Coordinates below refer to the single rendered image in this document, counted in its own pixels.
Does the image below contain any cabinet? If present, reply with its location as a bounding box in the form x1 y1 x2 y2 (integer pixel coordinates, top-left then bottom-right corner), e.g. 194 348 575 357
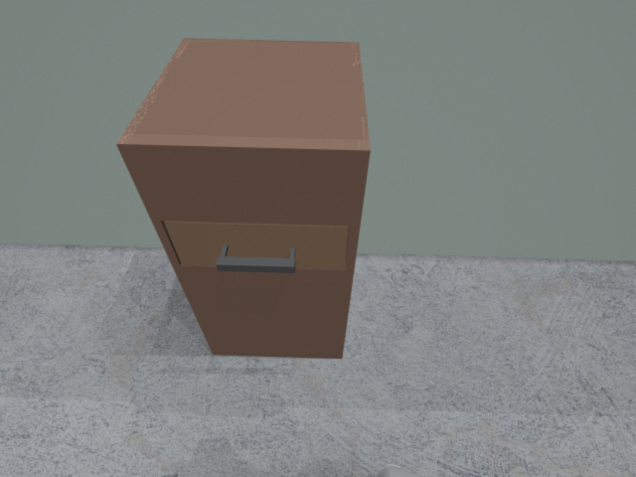
116 38 371 359

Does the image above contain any drawer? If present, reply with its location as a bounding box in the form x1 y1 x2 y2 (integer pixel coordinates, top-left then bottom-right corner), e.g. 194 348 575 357
164 221 348 269

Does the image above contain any handle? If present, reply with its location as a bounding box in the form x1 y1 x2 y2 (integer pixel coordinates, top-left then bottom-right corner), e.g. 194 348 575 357
216 244 296 273

